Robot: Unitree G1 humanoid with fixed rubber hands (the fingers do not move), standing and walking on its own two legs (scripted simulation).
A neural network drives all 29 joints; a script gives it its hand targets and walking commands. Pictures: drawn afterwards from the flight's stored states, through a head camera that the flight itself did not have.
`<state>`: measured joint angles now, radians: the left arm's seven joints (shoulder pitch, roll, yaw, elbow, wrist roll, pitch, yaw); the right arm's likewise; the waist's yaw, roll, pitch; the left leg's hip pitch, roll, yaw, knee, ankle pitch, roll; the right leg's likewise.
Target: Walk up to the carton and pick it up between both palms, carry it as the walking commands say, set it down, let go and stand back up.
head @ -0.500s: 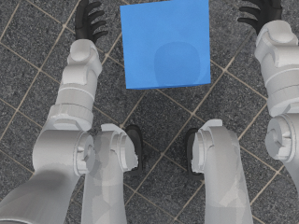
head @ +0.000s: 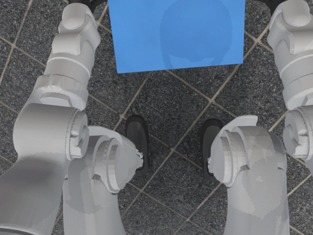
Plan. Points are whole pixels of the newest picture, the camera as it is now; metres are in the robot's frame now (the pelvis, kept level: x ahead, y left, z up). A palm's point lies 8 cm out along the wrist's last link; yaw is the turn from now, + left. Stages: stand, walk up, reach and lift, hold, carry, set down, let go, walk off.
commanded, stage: reach and lift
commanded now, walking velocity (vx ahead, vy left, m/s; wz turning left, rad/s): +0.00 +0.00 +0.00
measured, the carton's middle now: (175, 20) +0.51 -0.03 -0.24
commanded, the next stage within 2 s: none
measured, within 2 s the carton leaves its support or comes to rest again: leaves its support in 1.26 s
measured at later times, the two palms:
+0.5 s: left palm (92, 8) +0.54 +0.12 -0.17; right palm out of the picture +0.52 -0.20 -0.19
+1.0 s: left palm (94, 8) +0.54 +0.12 -0.17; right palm out of the picture +0.52 -0.18 -0.19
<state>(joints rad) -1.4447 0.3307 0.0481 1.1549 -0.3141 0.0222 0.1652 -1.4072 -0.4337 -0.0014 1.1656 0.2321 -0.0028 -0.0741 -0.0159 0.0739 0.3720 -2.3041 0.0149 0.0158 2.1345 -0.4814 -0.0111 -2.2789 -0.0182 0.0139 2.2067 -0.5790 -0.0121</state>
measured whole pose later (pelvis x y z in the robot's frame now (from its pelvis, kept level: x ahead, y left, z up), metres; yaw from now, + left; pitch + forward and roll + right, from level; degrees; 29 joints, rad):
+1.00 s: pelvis -0.01 +0.00 +0.00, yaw -1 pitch +36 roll +1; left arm -1.48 0.25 0.09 1.22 -0.26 -0.01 0.19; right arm -1.52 -0.33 0.01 1.30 0.21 0.01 -0.10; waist -0.02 0.06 0.37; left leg -2.31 -0.03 0.00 2.15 -0.47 -0.02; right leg -2.27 -0.02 0.01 2.21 -0.56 0.00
